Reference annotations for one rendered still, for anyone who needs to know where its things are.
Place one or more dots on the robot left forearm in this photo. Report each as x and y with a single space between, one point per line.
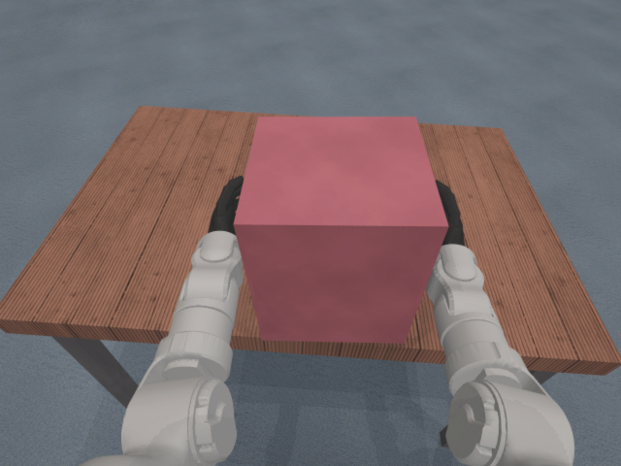
198 343

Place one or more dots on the left robot hand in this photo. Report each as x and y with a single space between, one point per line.
223 215

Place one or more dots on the table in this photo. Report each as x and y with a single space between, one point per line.
113 265

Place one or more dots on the robot left upper arm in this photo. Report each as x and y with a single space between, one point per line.
183 422

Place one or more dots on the robot right forearm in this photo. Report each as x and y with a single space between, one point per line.
471 336

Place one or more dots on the carton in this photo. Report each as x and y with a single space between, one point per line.
339 225

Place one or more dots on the robot right upper arm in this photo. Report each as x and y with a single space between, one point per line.
493 424

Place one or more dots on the right robot hand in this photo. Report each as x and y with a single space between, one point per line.
454 234

